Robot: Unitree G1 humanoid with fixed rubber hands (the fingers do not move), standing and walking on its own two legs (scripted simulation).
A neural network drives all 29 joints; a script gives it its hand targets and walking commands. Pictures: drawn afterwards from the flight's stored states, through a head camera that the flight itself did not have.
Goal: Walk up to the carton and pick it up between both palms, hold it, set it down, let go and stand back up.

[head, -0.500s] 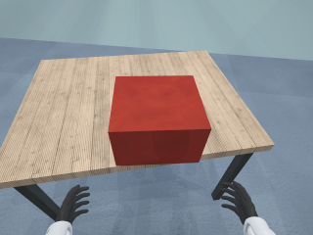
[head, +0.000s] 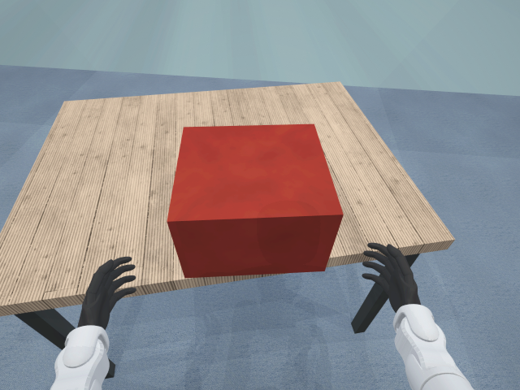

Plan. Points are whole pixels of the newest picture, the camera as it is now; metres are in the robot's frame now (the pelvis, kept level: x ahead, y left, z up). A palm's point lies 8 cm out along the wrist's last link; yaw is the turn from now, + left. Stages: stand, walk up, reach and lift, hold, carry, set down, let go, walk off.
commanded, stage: reach and lift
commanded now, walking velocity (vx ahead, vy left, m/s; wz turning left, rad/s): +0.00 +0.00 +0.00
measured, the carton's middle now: (252, 197) +0.50 +0.04 -0.02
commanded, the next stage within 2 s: none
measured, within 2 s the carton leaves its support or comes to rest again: neither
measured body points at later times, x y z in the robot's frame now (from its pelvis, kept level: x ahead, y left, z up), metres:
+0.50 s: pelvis -0.03 +0.00 +0.00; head -0.01 +0.00 +0.45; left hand +0.34 +0.27 +0.04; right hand +0.36 -0.22 +0.05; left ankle +0.01 +0.11 -0.74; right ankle -0.04 -0.07 -0.74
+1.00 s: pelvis -0.02 +0.01 +0.00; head +0.03 +0.01 +0.45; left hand +0.40 +0.27 +0.09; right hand +0.43 -0.22 +0.10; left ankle +0.01 +0.11 -0.74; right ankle -0.04 -0.07 -0.74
